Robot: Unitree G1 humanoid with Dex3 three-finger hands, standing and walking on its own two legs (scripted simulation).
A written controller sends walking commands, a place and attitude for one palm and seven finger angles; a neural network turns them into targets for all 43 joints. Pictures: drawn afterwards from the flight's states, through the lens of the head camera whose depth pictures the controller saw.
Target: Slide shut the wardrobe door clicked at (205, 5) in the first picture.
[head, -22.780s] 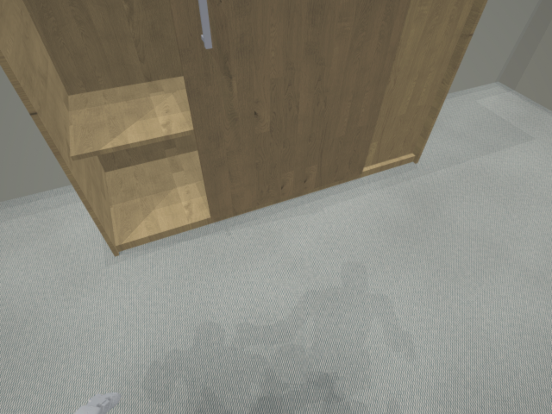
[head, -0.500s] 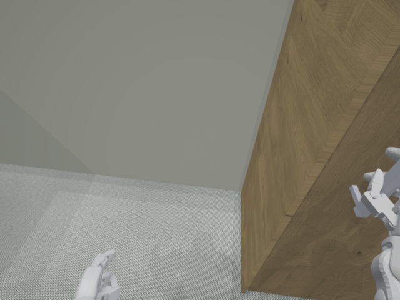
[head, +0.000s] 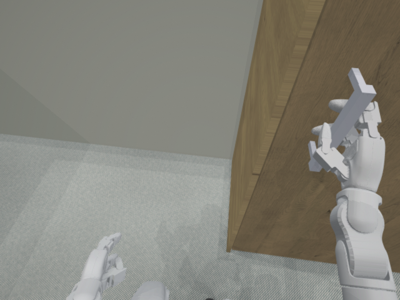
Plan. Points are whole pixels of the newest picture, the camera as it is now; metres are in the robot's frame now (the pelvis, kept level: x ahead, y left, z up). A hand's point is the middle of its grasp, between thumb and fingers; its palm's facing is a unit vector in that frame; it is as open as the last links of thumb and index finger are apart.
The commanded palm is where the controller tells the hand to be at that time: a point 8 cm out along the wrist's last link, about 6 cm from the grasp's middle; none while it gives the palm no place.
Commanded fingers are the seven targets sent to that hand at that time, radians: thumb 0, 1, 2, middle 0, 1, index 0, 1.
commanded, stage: stop walking and hold the door there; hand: right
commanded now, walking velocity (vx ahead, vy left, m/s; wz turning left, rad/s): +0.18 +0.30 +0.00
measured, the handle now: (332, 126) +0.38 -0.20 +0.17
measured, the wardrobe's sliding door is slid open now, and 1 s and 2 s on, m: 0.00 0.00 0.00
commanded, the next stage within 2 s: loosen the grip on the handle in 0.74 s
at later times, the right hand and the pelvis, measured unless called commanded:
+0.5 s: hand (327, 150) +0.33 -0.18 +0.17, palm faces -0.16 +0.99 +0.02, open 6.0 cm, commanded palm +0.32 -0.19 +0.16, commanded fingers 0.00 -0.90 -0.90 0.45 1.40 0.45 1.40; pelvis -0.03 -0.12 +0.01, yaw +3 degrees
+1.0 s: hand (333, 145) +0.34 -0.19 +0.17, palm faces -0.12 +0.99 -0.05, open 6.9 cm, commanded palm +0.32 -0.23 +0.13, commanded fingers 0.00 0.19 -0.38 0.45 1.40 0.45 1.40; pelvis -0.04 -0.07 -0.01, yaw +5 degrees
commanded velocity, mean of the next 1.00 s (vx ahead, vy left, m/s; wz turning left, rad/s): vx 0.04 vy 0.15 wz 0.00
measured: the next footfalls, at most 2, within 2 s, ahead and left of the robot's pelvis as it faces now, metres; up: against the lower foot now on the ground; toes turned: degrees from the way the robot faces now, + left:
left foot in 0.22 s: -0.07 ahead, +0.07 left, +0.00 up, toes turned +6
right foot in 0.32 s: +0.05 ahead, -0.18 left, +0.00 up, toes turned +13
